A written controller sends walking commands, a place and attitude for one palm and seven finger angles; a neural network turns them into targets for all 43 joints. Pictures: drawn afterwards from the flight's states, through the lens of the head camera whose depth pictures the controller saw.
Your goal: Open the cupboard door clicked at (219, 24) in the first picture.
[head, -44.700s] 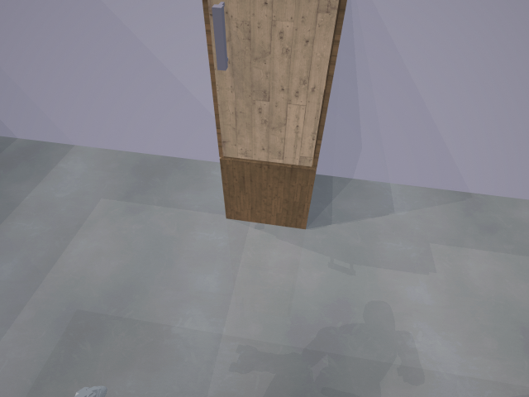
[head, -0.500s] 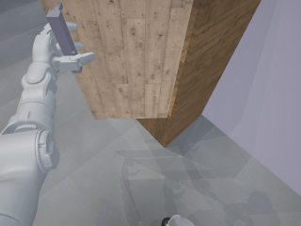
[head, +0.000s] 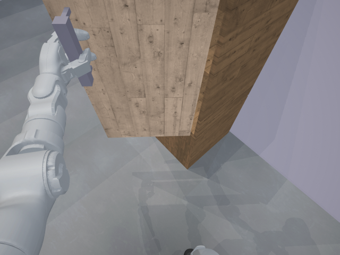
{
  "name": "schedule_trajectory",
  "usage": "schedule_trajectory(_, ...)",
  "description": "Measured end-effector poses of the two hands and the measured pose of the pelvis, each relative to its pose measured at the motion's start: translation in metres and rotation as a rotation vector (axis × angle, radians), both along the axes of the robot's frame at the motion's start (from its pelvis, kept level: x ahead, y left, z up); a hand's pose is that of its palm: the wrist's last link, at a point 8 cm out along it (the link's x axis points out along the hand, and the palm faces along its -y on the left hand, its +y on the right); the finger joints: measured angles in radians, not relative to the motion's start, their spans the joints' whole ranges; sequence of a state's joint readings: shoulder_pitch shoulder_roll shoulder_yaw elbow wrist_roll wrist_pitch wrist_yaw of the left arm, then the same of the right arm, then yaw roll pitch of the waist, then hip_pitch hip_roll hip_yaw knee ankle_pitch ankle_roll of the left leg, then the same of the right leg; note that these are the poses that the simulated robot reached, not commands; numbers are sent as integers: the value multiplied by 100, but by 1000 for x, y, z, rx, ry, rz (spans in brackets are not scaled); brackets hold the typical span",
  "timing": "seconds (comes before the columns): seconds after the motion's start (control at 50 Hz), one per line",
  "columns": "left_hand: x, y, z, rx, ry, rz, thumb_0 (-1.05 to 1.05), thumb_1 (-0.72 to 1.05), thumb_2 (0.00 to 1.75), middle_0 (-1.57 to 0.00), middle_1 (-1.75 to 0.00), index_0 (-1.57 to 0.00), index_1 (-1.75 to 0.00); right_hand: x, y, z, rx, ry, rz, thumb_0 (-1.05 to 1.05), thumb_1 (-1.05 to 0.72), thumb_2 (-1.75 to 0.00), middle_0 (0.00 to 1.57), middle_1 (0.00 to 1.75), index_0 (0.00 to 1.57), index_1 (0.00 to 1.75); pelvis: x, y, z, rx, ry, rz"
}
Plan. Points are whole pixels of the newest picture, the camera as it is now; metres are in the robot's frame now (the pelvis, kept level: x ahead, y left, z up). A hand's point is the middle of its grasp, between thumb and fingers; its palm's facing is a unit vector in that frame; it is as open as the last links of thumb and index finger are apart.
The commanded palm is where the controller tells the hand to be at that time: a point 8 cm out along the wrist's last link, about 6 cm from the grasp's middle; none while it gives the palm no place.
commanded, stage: pull the door open along its arc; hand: left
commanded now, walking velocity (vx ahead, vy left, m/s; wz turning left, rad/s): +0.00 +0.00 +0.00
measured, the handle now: (78, 50) +0.56 +0.18 +0.14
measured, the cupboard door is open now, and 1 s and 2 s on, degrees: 50 90 94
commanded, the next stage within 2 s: open thumb and fingers to let go in 1.08 s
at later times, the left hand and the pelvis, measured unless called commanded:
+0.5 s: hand (89, 99) +0.41 +0.13 +0.15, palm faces -0.02 -1.00 +0.03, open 6.4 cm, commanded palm +0.35 +0.20 +0.14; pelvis +0.02 +0.00 +0.01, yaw -3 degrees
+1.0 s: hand (129, 136) +0.32 +0.05 +0.15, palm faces +0.32 -0.95 +0.01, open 6.7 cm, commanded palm +0.25 +0.09 +0.14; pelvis +0.01 -0.02 +0.02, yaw +0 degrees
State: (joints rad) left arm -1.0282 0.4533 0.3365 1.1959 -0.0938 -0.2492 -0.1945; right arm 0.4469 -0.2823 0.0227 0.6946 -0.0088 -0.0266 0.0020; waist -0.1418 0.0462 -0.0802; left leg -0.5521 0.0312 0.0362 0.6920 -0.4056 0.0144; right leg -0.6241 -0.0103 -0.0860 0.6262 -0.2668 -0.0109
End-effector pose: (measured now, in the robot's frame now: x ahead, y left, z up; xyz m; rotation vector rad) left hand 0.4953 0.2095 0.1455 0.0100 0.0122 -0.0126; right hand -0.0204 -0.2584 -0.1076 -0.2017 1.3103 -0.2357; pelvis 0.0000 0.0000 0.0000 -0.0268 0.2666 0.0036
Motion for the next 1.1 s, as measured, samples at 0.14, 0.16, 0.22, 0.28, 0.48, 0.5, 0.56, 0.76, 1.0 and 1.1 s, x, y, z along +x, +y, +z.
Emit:
schedule_trajectory(0.14, -3, 0, 0, 4, -6, -14, 1, 70, 79, -38, -135, -36, -135, 20, -5, 3, -9, -75, -22, 1, -91, -90, 20, 30, 20, 30, 4, -2, 2, 5, -8, -24)
schedule_trajectory(0.16, -5, 0, 0, 5, -8, -15, 1, 70, 78, -37, -135, -35, -135, 23, -6, 3, -7, -85, -25, 1, -91, -90, 20, 30, 20, 30, 5, -2, 2, 5, -10, -28)
schedule_trajectory(0.22, -13, -1, -1, 4, -18, -22, 0, 69, 76, -37, -135, -34, -135, 34, -6, 4, 2, -115, -29, 1, -91, -90, 20, 30, 20, 30, 7, -3, 4, 7, -19, -38)
schedule_trajectory(0.28, -25, -2, -2, -1, -29, -31, 0, 68, 74, -36, -135, -34, -135, 47, -6, 5, 12, -153, -29, 1, -91, -90, 20, 30, 20, 30, 10, -3, 6, 8, -31, -45)
schedule_trajectory(0.48, -96, -18, -3, -39, -60, -39, 1, 65, 69, -35, -135, -33, -134, 121, 2, 20, 56, -374, 21, 1, -91, -90, 20, 30, 20, 30, 16, -1, 13, 11, -104, -57)
schedule_trajectory(0.5, -105, -23, -3, -45, -63, -12, 1, 65, 69, -35, -135, -33, -133, 131, 4, 22, 64, -403, 30, 1, -91, -90, 20, 30, 20, 30, 16, -1, 14, 10, -113, -57)
schedule_trajectory(0.56, -132, -38, -4, -74, -69, 69, 2, 64, 69, -34, -135, -33, -128, 159, 13, 28, 90, -473, 63, 1, -91, -90, 20, 30, 20, 30, 14, -1, 15, 11, -140, -52)
schedule_trajectory(0.76, -183, -79, 3, -83, 4, 284, 4, 62, 71, -31, -129, -34, -129, 220, 44, 51, 130, -585, 178, 1, -91, -90, 20, 30, 20, 30, 9, -10, 18, 15, -227, -21)
schedule_trajectory(1.0, -215, -112, 6, -17, 10, 334, 4, 63, 70, -29, -128, -30, -131, 211, 43, 41, 136, -498, 206, 1, -91, -90, 20, 30, 20, 30, 10, -17, 18, 17, -266, 4)
schedule_trajectory(1.1, -227, -123, 6, 1, 1, 288, 4, 63, 69, -30, -130, -30, -132, 200, 37, 32, 147, -467, 190, 1, -91, -90, 20, 30, 20, 30, 9, -18, 17, 17, -275, 10)
